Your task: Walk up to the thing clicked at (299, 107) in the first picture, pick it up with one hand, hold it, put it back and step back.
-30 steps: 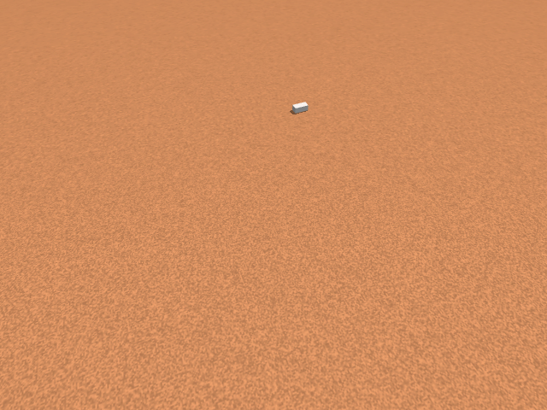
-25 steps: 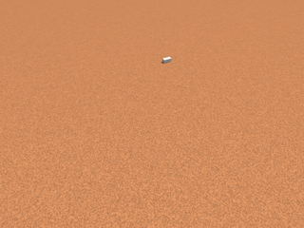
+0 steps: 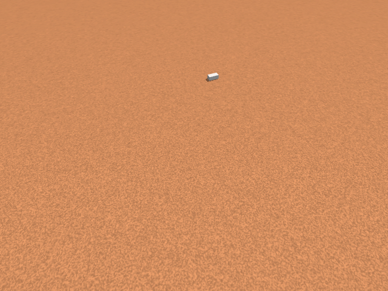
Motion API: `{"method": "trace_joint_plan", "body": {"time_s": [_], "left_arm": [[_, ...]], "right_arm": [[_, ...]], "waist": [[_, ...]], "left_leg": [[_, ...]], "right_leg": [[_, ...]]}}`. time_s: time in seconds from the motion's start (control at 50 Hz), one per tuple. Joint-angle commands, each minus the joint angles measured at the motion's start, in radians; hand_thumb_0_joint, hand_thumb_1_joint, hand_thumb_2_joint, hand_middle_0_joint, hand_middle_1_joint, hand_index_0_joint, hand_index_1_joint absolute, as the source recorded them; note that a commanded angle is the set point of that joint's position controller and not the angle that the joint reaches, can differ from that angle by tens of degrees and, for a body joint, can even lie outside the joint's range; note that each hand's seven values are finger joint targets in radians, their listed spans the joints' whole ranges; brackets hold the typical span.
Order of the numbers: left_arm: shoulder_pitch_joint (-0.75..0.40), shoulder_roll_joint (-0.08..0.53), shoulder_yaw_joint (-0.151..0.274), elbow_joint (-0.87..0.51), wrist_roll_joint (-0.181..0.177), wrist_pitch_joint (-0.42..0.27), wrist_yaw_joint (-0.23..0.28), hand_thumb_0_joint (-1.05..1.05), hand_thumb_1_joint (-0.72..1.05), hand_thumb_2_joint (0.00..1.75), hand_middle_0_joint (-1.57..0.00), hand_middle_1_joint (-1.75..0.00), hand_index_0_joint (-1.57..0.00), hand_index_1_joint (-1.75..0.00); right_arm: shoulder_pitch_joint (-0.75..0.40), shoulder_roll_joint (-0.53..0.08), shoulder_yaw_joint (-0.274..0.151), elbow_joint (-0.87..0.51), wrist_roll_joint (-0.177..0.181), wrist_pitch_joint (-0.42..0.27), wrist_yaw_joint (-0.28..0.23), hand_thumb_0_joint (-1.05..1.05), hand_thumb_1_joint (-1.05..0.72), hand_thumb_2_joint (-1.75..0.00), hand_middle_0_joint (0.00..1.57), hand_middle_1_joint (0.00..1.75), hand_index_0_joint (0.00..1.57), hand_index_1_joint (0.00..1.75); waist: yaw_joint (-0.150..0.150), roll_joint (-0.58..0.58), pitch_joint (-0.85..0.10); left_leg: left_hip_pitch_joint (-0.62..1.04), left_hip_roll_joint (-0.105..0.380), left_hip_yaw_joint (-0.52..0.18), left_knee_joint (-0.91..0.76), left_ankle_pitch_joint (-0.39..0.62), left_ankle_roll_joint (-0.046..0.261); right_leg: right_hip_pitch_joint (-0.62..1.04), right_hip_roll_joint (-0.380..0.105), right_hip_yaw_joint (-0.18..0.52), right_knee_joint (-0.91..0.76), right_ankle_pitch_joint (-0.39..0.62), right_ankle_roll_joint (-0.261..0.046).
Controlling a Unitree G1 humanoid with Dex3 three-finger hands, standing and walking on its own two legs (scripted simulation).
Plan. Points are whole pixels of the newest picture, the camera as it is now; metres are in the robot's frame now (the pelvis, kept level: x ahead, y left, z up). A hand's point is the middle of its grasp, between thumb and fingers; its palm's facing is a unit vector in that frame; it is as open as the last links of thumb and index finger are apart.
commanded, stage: stand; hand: left
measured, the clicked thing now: (213, 76) +2.03 -0.12 -0.76
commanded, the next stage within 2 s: walk up in 0.52 s
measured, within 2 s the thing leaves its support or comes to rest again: neither
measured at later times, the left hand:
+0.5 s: hand out of the picture +0.08 +0.25 -0.16, palm faces -0.02 -0.94 -0.33, open 7.4 cm
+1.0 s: hand (63, 286) +0.17 +0.34 -0.17, palm faces +0.14 -0.95 -0.29, open 7.4 cm
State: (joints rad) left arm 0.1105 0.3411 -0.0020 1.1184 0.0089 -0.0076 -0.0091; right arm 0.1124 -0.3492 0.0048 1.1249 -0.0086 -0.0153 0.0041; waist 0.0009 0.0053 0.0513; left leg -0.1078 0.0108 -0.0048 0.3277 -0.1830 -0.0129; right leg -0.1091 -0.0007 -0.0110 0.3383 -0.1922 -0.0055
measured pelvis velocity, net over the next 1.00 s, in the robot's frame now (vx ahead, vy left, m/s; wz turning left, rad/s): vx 0.14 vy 0.04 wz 0.16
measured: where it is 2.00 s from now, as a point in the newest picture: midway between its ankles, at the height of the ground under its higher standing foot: (204, 196)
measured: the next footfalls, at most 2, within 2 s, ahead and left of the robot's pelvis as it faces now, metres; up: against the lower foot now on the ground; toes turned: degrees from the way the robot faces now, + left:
left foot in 0.82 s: +0.14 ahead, +0.15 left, +0.00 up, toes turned +14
right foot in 1.26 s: +0.52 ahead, -0.09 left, +0.00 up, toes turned +9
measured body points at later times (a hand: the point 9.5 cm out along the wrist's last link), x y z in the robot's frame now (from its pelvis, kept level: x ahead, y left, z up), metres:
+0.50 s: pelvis +0.00 +0.00 +0.00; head +0.01 +0.00 +0.45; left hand +0.08 +0.30 -0.13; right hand +0.08 -0.30 -0.13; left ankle +0.00 +0.13 -0.75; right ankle +0.00 -0.11 -0.75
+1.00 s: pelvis +0.14 +0.04 -0.01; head +0.13 +0.07 +0.43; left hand +0.17 +0.39 -0.14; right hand +0.24 -0.31 -0.08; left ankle +0.10 +0.14 -0.75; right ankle +0.16 -0.10 -0.69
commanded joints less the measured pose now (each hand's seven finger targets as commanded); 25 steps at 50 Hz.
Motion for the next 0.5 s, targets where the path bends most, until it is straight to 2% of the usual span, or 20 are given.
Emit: {"method": "trace_joint_plan", "body": {"time_s": [0.0, 0.42, 0.48], "left_arm": [[-0.035, 0.219, 0.037, -0.061, 0.0, -0.026, 0.019, 0.0, 0.9, 0.9, -0.2, -0.3, -0.2, -0.3], [-0.027, 0.214, 0.036, -0.058, -0.001, -0.026, 0.019, 0.0, 0.9, 0.9, -0.2, -0.3, -0.2, -0.3], [-0.03, 0.219, 0.036, -0.059, 0.001, -0.027, 0.021, 0.0, 0.9, 0.9, -0.2, -0.3, -0.2, -0.3]], "right_arm": [[-0.039, -0.201, -0.04, -0.06, 0.0, -0.017, -0.014, 0.0, -0.9, -0.9, 0.2, 0.3, 0.2, 0.3], [-0.034, -0.207, -0.037, -0.057, 0.001, -0.017, -0.015, 0.0, -0.9, -0.9, 0.2, 0.3, 0.2, 0.3], [-0.036, -0.207, -0.038, -0.062, 0.0, -0.016, -0.015, 0.0, -0.9, -0.9, 0.2, 0.3, 0.2, 0.3]], "waist": [[0.002, -0.023, -0.067], [0.002, 0.004, -0.067], [0.001, -0.01, -0.083]], "left_leg": [[0.018, 0.116, -0.085, -0.051, 0.132, 0.032], [0.018, 0.119, -0.084, -0.052, 0.147, 0.032], [0.036, 0.124, -0.084, -0.048, 0.174, 0.034]], "right_leg": [[-0.004, -0.126, 0.097, -0.06, 0.132, -0.022], [0.016, -0.129, 0.097, -0.064, 0.169, -0.02], [0.013, -0.129, 0.095, -0.062, 0.178, -0.019]]}}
